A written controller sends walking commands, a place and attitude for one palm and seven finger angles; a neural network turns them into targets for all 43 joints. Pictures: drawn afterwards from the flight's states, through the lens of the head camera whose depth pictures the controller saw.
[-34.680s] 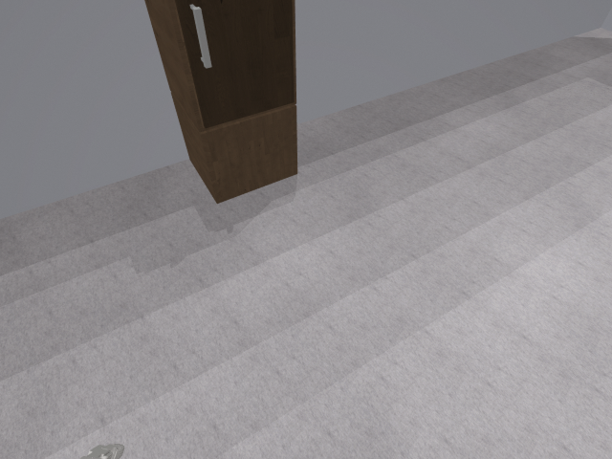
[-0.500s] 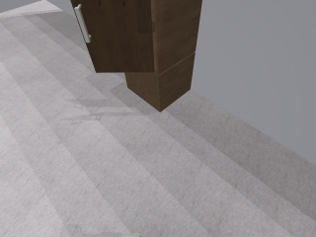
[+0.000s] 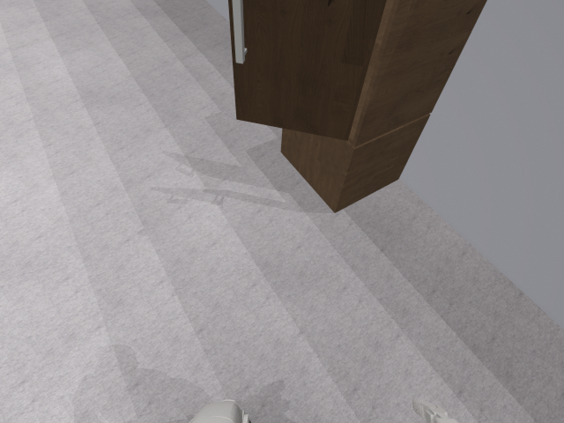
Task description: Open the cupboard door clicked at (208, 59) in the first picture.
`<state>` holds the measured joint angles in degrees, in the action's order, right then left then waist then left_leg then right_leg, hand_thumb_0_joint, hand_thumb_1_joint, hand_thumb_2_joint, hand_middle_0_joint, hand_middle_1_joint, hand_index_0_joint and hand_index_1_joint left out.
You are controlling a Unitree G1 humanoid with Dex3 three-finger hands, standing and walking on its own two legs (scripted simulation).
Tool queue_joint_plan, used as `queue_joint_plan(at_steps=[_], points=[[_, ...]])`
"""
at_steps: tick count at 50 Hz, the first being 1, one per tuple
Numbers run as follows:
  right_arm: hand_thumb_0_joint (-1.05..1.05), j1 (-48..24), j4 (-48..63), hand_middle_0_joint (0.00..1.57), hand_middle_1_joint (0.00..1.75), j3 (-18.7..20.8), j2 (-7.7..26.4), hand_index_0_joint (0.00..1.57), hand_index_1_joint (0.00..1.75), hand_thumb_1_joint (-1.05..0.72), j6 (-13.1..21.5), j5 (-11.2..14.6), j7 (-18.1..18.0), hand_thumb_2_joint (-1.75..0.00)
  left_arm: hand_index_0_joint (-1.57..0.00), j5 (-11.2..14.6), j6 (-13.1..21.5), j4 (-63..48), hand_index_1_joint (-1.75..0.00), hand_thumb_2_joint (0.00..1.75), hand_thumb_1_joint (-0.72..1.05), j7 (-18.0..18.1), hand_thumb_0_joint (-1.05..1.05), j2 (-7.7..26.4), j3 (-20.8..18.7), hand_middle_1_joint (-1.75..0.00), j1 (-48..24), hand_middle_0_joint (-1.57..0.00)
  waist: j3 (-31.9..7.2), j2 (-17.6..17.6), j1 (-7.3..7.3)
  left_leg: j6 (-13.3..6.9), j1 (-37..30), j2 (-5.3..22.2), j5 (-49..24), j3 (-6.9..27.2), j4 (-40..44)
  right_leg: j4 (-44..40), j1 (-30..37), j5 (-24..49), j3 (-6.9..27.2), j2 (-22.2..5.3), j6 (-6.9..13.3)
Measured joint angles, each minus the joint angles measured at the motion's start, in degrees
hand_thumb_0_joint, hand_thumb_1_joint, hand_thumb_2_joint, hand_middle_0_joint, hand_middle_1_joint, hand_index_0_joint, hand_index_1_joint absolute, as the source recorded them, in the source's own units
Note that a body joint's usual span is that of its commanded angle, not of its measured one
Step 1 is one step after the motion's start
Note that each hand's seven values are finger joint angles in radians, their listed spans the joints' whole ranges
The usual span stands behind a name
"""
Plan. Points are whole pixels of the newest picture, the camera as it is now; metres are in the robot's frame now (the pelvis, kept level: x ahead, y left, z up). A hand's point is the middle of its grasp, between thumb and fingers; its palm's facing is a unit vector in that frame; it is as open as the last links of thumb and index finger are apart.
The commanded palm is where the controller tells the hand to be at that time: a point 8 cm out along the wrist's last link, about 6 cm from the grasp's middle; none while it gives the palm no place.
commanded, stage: take the last steps up to it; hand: left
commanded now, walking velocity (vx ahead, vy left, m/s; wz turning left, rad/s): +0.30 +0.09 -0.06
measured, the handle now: (241, 26) +1.02 +0.22 +0.02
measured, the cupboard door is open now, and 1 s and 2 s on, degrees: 44 44 44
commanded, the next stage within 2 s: come to a stop and stand still in 0.92 s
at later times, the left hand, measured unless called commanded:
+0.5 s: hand (206, 298) +0.32 +0.17 -0.14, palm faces -0.06 -0.98 -0.19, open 7.3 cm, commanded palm none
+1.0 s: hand (169, 276) +0.36 +0.26 -0.16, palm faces +0.02 -0.98 -0.17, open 7.3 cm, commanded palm none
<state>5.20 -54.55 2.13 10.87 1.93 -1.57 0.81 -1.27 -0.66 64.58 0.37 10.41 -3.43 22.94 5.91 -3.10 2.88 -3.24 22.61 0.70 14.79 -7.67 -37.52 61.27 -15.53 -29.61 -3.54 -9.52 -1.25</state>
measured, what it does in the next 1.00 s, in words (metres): walks ahead: right foot, then left foot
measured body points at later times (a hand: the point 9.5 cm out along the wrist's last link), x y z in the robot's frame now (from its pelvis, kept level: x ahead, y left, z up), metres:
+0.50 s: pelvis +0.18 +0.01 +0.01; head +0.21 -0.01 +0.46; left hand +0.32 +0.22 -0.12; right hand +0.08 -0.21 -0.15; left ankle +0.07 +0.10 -0.67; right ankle +0.20 -0.09 -0.72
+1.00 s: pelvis +0.36 +0.08 +0.02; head +0.39 +0.09 +0.47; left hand +0.36 +0.31 -0.14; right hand +0.42 -0.16 -0.12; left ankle +0.39 +0.17 -0.72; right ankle +0.32 -0.04 -0.65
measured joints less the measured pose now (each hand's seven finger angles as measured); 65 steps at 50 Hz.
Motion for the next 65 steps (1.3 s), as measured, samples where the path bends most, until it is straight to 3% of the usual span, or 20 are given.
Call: queue_joint_plan(at_steps=[3, 8, 14, 19, 22, 24, 26, 28, 33, 39, 41, 43, 45, 48, 53, 58, 61, 65], points=[[0.01, 2.0, -0.7, 0.20, 0.30, -0.6, -1.6, 0.20, 0.30, -0.91, 0.4, -0.1, -0.9, -0.90, -0.20, -0.3, 0.1, -1.7, -0.30, 0.90, 0.91, -0.1, 0.01, 0.8, -0.4, -0.30, -4.2, -0.20, -1.0, 0.0, -0.07, -0.2, -4.1, -1.2, -0.4, -0.8, 5.0, 8.9, -9.0, 5.4, 0.1, 1.5, 1.3], [-0.01, 7.0, -2.6, 0.20, 0.30, 0.3, -1.3, 0.20, 0.30, -0.95, 1.4, 0.3, -1.8, -0.90, -0.20, -0.5, 0.9, -6.0, -0.30, 0.90, 0.91, -0.5, 0.01, 0.5, -0.6, -0.30, -9.9, -0.20, -3.3, 0.5, -1.14, -1.5, -11.6, -3.5, -2.6, -1.8, 15.1, 2.5, -16.3, 12.7, -0.9, 2.4, 1.0], [0.00, 13.3, -5.8, 0.20, 0.30, -0.1, -0.6, 0.20, 0.30, -0.94, 1.0, -0.1, -1.4, -0.90, -0.20, -0.5, 0.6, -9.1, -0.30, 0.90, 0.91, -1.1, 0.00, -0.2, -0.1, -0.30, -15.4, -0.19, -4.5, 1.2, -3.15, -1.5, -18.1, -5.1, -1.6, -2.0, 20.6, -11.8, -15.6, 17.0, -0.8, 2.8, 0.9], [0.00, 17.5, -8.4, 0.20, 0.30, -0.6, -1.0, 0.20, 0.30, -0.92, 0.7, -0.4, -1.4, -0.90, -0.20, -0.5, 0.7, -10.5, -0.30, 0.90, 0.91, -1.2, 0.00, -0.7, 0.4, -0.30, -18.0, -0.20, -3.8, 2.2, -5.09, -0.4, -21.2, -4.6, 2.9, -2.6, 19.1, -21.6, -10.5, 16.0, -1.3, 3.9, 1.8], [0.01, 19.6, -10.0, 0.20, 0.30, -0.9, -1.5, 0.20, 0.30, -0.92, 0.3, 0.1, -1.3, -0.90, -0.20, -0.6, 2.1, -10.9, -0.30, 0.90, 0.91, -1.3, 0.00, -1.1, 0.7, -0.30, -18.5, -0.20, -2.8, 3.3, -5.63, 0.8, -19.8, -2.4, 8.7, -2.2, 10.5, -27.2, -5.4, 16.8, -2.6, 5.8, 3.2], [0.01, 19.2, -11.0, 0.20, 0.30, -0.9, -1.8, 0.20, 0.30, -0.92, -0.5, 0.4, -1.1, -0.90, -0.20, -0.2, 3.5, -11.0, -0.30, 0.90, 0.91, -1.1, 0.00, -1.5, 1.0, -0.30, -18.1, -0.20, -1.6, 3.8, -5.76, 1.8, -13.5, -1.5, 13.0, 0.5, -6.6, -26.0, -3.9, 14.3, -3.6, 6.2, 3.7], [0.01, 18.1, -11.2, 0.20, 0.30, -0.6, -1.9, 0.20, 0.30, -0.91, -1.4, 0.5, -0.9, -0.90, -0.20, 0.1, 4.1, -10.5, -0.30, 0.90, 0.91, -0.6, 0.00, -2.0, 1.2, -0.30, -16.4, -0.20, -1.3, 3.8, -5.38, 2.6, -6.7, -1.1, 12.1, 2.9, -20.1, -27.9, -1.4, 13.5, -4.0, 6.5, 3.6], [0.01, 16.4, -10.6, 0.20, 0.30, -0.2, -1.7, 0.20, 0.30, -0.91, -1.8, 0.3, -0.8, -0.90, -0.20, 0.2, 4.1, -9.3, -0.30, 0.90, 0.91, -0.1, 0.00, -2.5, 1.1, -0.30, -13.9, -0.20, -1.5, 3.9, -5.09, 3.5, -1.3, 0.6, 8.6, 4.0, -24.1, -31.7, 1.5, 14.3, -4.2, 6.9, 3.0], [0.01, 11.6, -7.5, 0.20, 0.30, 0.5, -2.0, 0.19, 0.30, -0.91, -1.8, 0.2, 0.0, -0.90, -0.21, 0.1, 4.5, -6.2, -0.30, 0.90, 0.96, 0.6, -0.02, -0.2, -0.8, -0.30, -9.2, -0.20, -2.6, 2.7, -3.88, 5.3, 5.4, 4.4, 1.5, 4.5, -13.0, -38.6, 7.1, 15.0, -5.0, 6.8, 2.3], [0.01, 6.0, -4.4, 0.20, 0.30, 0.9, -0.3, 0.19, 0.30, -0.92, -0.7, 0.1, 0.8, -0.90, -0.20, -0.3, 3.2, -1.8, -0.30, 0.90, 0.94, -0.2, -0.01, 0.6, -0.4, -0.30, -3.8, -0.20, -2.9, 1.7, -1.38, 4.9, 2.3, 3.6, -2.5, 2.7, 3.2, -36.9, 11.2, 10.0, -4.5, 4.7, -0.9], [0.01, 5.1, -3.1, 0.20, 0.30, 0.9, 0.8, 0.19, 0.30, -0.92, 0.6, -0.2, 0.7, -0.90, -0.20, -0.2, 2.4, -1.0, -0.30, 0.90, 0.93, -0.4, 0.00, 0.3, -0.4, -0.30, -1.6, -0.20, -3.4, 2.2, -1.06, 3.7, -0.4, 3.1, -5.6, 2.2, 7.2, -30.6, 9.9, 5.8, -4.0, 4.0, -0.8], [0.01, 3.8, -2.3, 0.20, 0.30, 0.8, 0.4, 0.19, 0.30, -0.92, 1.4, -0.5, -0.2, -0.90, -0.20, 0.0, 1.2, -0.3, -0.30, 0.90, 0.92, -0.4, 0.00, 0.6, -0.2, -0.30, -1.7, -0.20, -2.6, 0.8, -1.16, 1.8, 0.1, 2.1, -4.5, 1.0, 2.9, -15.6, 4.4, 0.6, -1.1, 3.4, 1.0], [0.01, 3.7, -1.7, 0.20, 0.30, 0.3, -0.2, 0.19, 0.30, -0.92, 1.4, -0.5, -0.8, -0.90, -0.20, 0.0, 0.5, -0.2, -0.30, 0.90, 0.92, -0.3, 0.00, 0.8, -0.1, -0.30, -2.7, -0.20, -2.6, 0.1, -0.99, 0.9, -1.2, 1.5, -1.8, -0.2, 2.9, -2.2, -2.3, 1.2, 0.4, 4.1, 2.1], [0.00, 4.7, -2.2, 0.20, 0.30, -0.5, -1.3, 0.19, 0.30, -0.92, 1.5, -0.3, -1.5, -0.90, -0.20, -0.3, 0.7, -1.3, -0.30, 0.90, 0.92, -0.6, 0.01, 0.5, 0.0, -0.30, -5.1, -0.20, -3.0, 0.0, -0.92, 1.0, -4.8, 0.5, -2.3, -1.2, 7.7, 3.9, -9.1, 5.8, -0.2, 4.3, 2.2], [0.00, 7.7, -4.4, 0.20, 0.30, -0.6, -1.5, 0.20, 0.30, -0.94, 1.4, -0.1, -2.1, -0.90, -0.20, -0.4, 1.2, -4.3, -0.30, 0.90, 0.92, -0.2, 0.01, -0.9, 0.5, -0.30, -8.8, -0.20, -3.9, 1.4, -1.65, 0.5, -10.1, -0.7, -3.0, -1.8, 14.1, -8.0, -11.3, 9.7, -1.3, 4.4, 1.5], [0.00, 10.3, -7.4, 0.20, 0.30, -1.3, -2.4, 0.20, 0.30, -0.93, -0.4, 0.3, -2.4, -0.90, -0.20, -0.1, 1.7, -5.7, -0.30, 0.90, 0.94, 0.5, 0.01, 0.2, 0.9, -0.30, -11.6, -0.20, -3.8, 1.0, -2.73, 1.9, -11.8, -1.2, 1.6, -1.6, 10.2, -27.3, -3.9, 19.5, -0.5, 5.2, 1.2], [0.01, 10.2, -8.7, 0.20, 0.30, -1.0, -2.1, 0.20, 0.30, -0.93, -2.2, 1.1, -2.2, -0.90, -0.20, 0.1, 1.5, -5.1, -0.30, 0.90, 0.93, 0.8, 0.01, -0.5, 1.8, -0.30, -12.7, -0.20, -3.9, 3.1, -3.82, 3.1, -11.5, 0.2, 3.9, -0.9, 7.6, -27.3, -2.6, 13.8, -1.1, 6.5, 2.6], [0.01, 9.8, -8.8, 0.20, 0.30, -0.5, -2.3, 0.20, 0.30, -0.92, -3.9, 1.4, -2.3, -0.90, -0.20, 0.3, 1.0, -5.4, -0.30, 0.90, 0.92, 1.5, 0.01, -1.0, 2.0, -0.30, -14.7, -0.20, -3.1, 3.5, -4.84, 5.0, -9.5, 0.6, 9.9, 2.0, 2.0, -28.2, -1.8, 13.2, -2.4, 7.0, 3.1]])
